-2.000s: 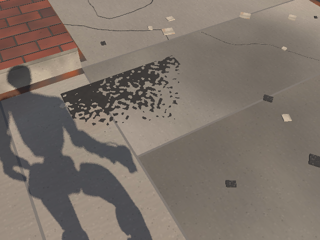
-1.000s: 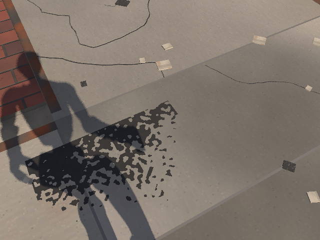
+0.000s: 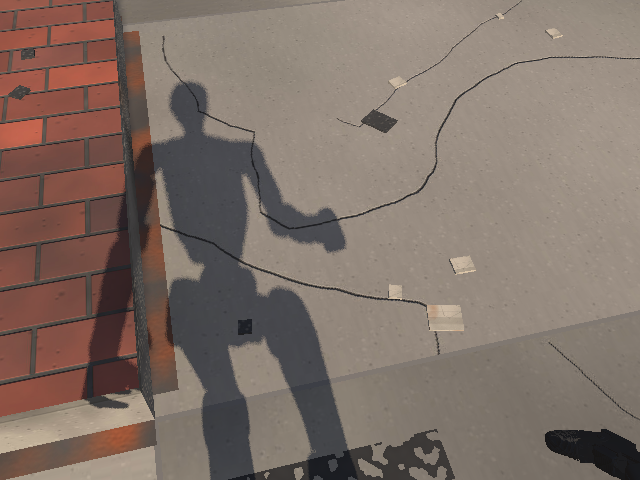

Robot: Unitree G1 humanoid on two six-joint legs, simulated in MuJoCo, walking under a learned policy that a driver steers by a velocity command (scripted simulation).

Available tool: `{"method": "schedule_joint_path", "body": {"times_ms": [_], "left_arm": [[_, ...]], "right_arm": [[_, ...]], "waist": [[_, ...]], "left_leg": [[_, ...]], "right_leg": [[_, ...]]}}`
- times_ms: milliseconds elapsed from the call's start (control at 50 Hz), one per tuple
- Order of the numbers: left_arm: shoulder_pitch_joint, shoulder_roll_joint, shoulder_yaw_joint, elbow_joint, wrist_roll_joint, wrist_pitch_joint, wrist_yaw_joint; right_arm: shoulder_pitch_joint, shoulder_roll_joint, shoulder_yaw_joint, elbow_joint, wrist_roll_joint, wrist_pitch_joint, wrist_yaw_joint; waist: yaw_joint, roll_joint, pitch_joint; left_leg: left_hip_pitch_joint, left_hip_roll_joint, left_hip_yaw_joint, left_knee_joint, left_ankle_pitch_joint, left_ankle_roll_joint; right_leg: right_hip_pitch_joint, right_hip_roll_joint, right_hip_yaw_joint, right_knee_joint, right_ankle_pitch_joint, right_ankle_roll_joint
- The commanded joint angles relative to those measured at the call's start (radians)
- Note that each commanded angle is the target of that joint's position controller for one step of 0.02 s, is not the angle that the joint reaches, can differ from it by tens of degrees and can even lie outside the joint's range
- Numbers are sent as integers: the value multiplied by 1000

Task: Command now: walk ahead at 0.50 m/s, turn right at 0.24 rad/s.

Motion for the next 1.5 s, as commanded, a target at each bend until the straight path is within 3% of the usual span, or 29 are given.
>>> {"method": "schedule_joint_path", "body": {"times_ms": [20, 60, 140, 260, 340, 420, 460, 480, 500, 520, 540, 560, 600, 680, 780, 880, 940, 960, 980, 1000, 1020, 1040, 1100, 1200, 1300, 1380, 1440, 1480, 1500], "left_arm": [[-66, 136, 26, -111, -22, -35, -3], [-89, 112, 33, -110, -3, -12, 4], [-70, 52, 31, -106, -4, 26, 8], [-235, 21, 21, -161, 4, 17, -18], [-361, 9, 12, -226, 2, 17, -42], [-361, 43, 29, -269, 2, 23, -60], [-175, 106, 66, -234, 0, 28, -56], [-6, 173, 102, -191, 0, 33, -39], [40, 296, 127, -179, -6, 36, -19], [48, 279, 112, -216, -1, 19, -25], [32, 202, 91, -207, 8, 8, -30], [-20, 170, 81, -207, 5, 0, -29], [-144, 107, 60, -236, 9, 0, -22], [-155, 130, 64, -245, 13, -5, -3], [-87, 150, 71, -218, 2, 6, 18], [-40, 145, 72, -194, -5, 17, 24], [-71, 114, 64, -206, 1, 23, 24], [-70, 56, 43, -219, 10, 20, 19], [54, -7, 24, -247, -10, 11, 21], [75, 68, 30, -240, -21, 7, 22], [-9, 141, 49, -236, -19, 12, 22], [-78, 147, 53, -246, -8, 19, 23], [-109, 102, 55, -261, -7, 28, 11], [-172, 52, 43, -292, -1, 43, 4], [-303, 26, 28, -319, -1, 29, -23], [-397, 17, 22, -362, -4, 28, -45], [-344, 60, 43, -364, 9, 30, -48], [-62, 147, 94, -281, 10, 36, -31], [77, 242, 117, -252, 13, 43, -10]], "right_arm": [[295, -152, -55, 24, 6, 6, -13], [187, -96, -37, 29, -1, -7, -6], [154, -109, -51, 68, -12, -34, -6], [195, -152, -63, 120, -8, -24, -31], [264, -182, -74, 160, 8, 1, -37], [255, -222, -86, 170, 25, 31, -44], [230, -243, -91, 163, 30, 48, -53], [228, -228, -82, 155, 27, 45, -58], [309, -93, -40, 107, -19, 25, -47], [282, -92, -24, 82, 0, -19, -31], [151, -169, -46, 55, 44, -45, -19], [116, -160, -41, 40, 47, -58, -19], [133, -168, -52, 62, 5, -49, -31], [138, -126, -47, 54, -11, -8, -30], [-54, -85, -26, 6, -1, -12, -21], [-99, -140, -44, -17, 15, -32, -1], [58, -176, -69, 21, 11, -45, -7], [186, -218, -83, 34, -8, -50, -14], [301, -310, -105, 58, -26, -40, -17], [313, -253, -95, 68, -1, -33, -8], [262, -178, -74, 52, 6, -27, -11], [214, -151, -64, 46, 0, -18, -14], [152, -108, -48, 65, -9, -16, -19], [179, -157, -66, 108, -3, -28, -23], [204, -188, -70, 139, 4, -12, -31], [268, -215, -76, 180, 24, 7, -27], [268, -257, -85, 197, 42, 22, -27], [256, -237, -70, 202, 39, 28, -34], [276, -156, -40, 166, 1, 19, -32]], "waist": [[-164, 141, -167], [-98, 120, -52], [-52, 97, -12], [-100, 60, 32], [-148, 45, 76], [-108, 89, 32], [5, 104, -80], [89, 60, -168], [16, -205, -248], [21, -186, -418], [65, -81, -312], [31, -51, -198], [-56, -6, -93], [-93, -25, -61], [-20, -70, -24], [-13, -94, -21], [-102, -117, -70], [-159, -45, -185], [-127, 249, -328], [-128, 317, -315], [-150, 196, -182], [-143, 120, -104], [-93, 142, -14], [-95, 91, 1], [-141, 72, 32], [-165, 66, 71], [-96, 104, 18], [64, 78, -137], [84, -96, -259]], "left_leg": [[609, 355, -482, -265, -158, 185], [389, 274, -308, -349, -56, 148], [283, 253, -124, -429, 142, 150], [348, 228, 63, -445, 231, 117], [480, 274, 105, -416, 263, 109], [579, 292, 157, -254, 666, 72], [541, 262, 192, 25, 893, 38], [371, 220, 203, 275, 744, -3], [-68, 77, 181, 649, -95, -66], [-276, -55, -64, 843, -469, -78], [-376, 8, -133, 851, -381, -54], [-375, 50, -122, 772, -289, -36], [-236, 112, -118, 619, -190, -50], [-148, 103, -88, 462, -94, -107], [-79, 34, -80, 84, 196, -127], [-14, 8, -125, -56, 165, -93], [200, 5, -99, -118, 87, -35], [425, 128, -207, -105, 46, 21], [774, 362, -627, -179, -159, 177], [792, 428, -863, -264, -413, 211], [676, 387, -729, -286, -453, 169], [558, 345, -577, -287, -337, 134], [350, 249, -320, -355, -88, 107], [367, 265, -144, -412, 114, 143], [411, 243, 25, -411, 208, 107], [488, 277, 69, -392, 258, 97], [544, 292, 107, -248, 670, 81], [398, 233, 166, 106, 749, 32], [59, 155, 180, 463, 269, -18]], "right_leg": [[-584, -71, 50, 399, 35, -13], [-503, -127, 42, 304, 155, -2], [-463, -138, 55, 258, 286, 22], [-485, -122, 1, -61, 555, 19], [-528, -113, -52, -190, 521, -12], [-428, -41, -143, -236, 337, -74], [-164, 43, -189, -279, 300, -127], [125, 45, -123, -337, 355, -171], [495, -220, 337, -349, 364, -315], [641, -360, 790, -533, 206, -452], [582, -326, 658, -575, 232, -378], [439, -284, 515, -573, 301, -337], [171, -205, 335, -598, 483, -286], [-14, -151, 229, -650, 616, -287], [-70, -88, 179, -632, 459, -218], [23, -144, 315, -532, 349, -190], [20, -104, 338, -382, 407, -141], [-65, -45, 272, -151, 349, -105], [-395, 103, 124, 194, 15, -28], [-572, 47, 122, 374, -112, -13], [-616, 1, 127, 438, -22, -7], [-596, -35, 87, 436, 53, -2], [-497, -105, 64, 328, 162, 0], [-551, -127, 45, 180, 292, 24], [-507, -111, -26, -85, 498, 11], [-471, -86, -74, -213, 442, -24], [-307, -8, -130, -273, 301, -83], [127, 47, -135, -361, 398, -143], [484, -174, 198, -341, 419, -228]]}}
Velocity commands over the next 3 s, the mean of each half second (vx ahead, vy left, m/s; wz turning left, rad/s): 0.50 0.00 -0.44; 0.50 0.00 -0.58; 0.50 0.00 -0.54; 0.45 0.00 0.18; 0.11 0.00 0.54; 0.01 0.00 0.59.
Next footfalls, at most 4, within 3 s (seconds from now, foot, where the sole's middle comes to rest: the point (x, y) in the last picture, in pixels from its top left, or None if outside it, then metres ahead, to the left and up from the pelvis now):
0.48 right None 0.38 -0.17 -0.76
0.96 left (388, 366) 0.72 -0.09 -0.76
1.48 right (561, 369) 0.74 -0.48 -0.76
2.00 left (565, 242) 1.11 -0.55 -0.76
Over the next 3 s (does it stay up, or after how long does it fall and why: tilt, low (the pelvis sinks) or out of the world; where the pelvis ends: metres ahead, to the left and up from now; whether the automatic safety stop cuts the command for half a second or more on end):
stays up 1.01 -0.57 0.01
